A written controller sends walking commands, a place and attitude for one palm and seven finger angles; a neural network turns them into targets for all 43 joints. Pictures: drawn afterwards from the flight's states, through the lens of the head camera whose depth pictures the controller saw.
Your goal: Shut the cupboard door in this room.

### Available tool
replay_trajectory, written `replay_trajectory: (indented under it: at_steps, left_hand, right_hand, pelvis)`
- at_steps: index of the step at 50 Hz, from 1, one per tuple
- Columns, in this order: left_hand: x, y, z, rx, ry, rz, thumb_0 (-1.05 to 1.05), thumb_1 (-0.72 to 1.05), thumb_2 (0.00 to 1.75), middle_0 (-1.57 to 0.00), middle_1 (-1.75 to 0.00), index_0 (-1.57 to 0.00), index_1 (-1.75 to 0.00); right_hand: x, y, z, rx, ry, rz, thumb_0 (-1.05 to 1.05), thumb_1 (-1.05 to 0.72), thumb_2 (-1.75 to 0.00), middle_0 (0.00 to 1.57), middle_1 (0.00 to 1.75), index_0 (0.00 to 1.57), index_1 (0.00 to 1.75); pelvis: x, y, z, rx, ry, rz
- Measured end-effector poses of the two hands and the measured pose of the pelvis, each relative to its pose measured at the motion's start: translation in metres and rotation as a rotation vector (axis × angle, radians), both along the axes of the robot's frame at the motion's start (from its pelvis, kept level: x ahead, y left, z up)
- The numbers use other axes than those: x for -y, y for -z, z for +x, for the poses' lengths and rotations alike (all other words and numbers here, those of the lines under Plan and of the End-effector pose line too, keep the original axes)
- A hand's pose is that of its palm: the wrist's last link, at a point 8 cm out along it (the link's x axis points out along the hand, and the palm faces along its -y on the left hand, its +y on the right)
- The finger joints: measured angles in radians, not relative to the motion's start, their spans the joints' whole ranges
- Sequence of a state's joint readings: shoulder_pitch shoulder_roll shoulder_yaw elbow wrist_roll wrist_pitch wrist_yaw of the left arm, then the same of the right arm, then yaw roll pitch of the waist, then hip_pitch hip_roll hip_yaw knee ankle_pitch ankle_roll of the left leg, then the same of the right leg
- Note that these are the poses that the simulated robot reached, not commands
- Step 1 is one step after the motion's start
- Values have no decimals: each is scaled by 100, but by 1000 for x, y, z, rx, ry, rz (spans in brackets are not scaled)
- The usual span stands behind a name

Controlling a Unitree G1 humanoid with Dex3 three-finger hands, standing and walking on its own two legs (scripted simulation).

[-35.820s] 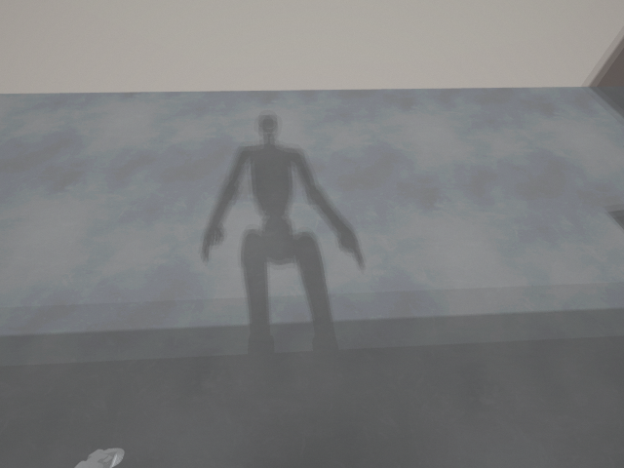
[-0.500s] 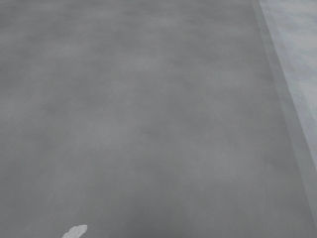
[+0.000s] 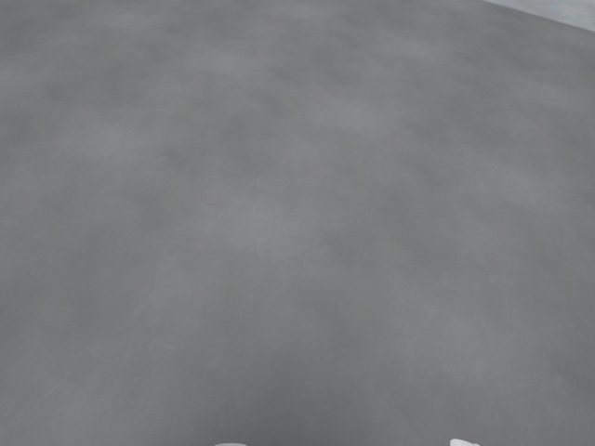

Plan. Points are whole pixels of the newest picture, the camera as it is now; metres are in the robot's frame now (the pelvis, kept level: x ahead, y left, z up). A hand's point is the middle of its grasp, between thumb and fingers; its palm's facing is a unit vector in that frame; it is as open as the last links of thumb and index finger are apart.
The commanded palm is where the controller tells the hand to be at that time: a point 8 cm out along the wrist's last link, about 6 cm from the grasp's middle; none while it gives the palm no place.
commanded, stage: turn or walk to find it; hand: left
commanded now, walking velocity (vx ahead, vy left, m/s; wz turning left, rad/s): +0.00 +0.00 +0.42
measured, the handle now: out of the picture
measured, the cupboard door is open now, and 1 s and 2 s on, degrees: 97 97 97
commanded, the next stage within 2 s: none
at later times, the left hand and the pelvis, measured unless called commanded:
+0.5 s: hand out of the picture +0.08 +0.18 -0.14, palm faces +0.19 -0.94 -0.27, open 7.4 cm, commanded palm none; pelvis +0.01 -0.03 +0.01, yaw +12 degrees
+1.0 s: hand out of the picture -0.07 +0.22 -0.17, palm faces +0.46 -0.86 -0.24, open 7.4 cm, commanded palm none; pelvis +0.00 +0.01 +0.01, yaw +25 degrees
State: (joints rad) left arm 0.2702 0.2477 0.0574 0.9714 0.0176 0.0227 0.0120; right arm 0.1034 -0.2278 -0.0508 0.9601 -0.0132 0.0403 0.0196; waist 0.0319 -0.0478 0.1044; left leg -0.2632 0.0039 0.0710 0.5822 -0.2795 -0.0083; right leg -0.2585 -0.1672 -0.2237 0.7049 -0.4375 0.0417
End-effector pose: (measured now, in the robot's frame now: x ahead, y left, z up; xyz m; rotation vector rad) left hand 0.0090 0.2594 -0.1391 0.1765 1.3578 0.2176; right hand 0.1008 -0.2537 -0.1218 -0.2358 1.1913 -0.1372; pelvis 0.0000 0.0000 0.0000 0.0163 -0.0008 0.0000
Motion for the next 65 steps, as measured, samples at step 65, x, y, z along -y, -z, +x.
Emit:
replay_trajectory:
  at_steps: [65]
  left_hand:
    - [8, -30, -37, 182, -450, 60, 0, 91, 90, -20, -30, -20, -30]
  right_hand:
    - [-64, 6, 81, -86, -464, 47, 1, -90, -90, 21, 30, 21, 30]
  pelvis:
    - [14, -13, 16, -8, -546, -8]
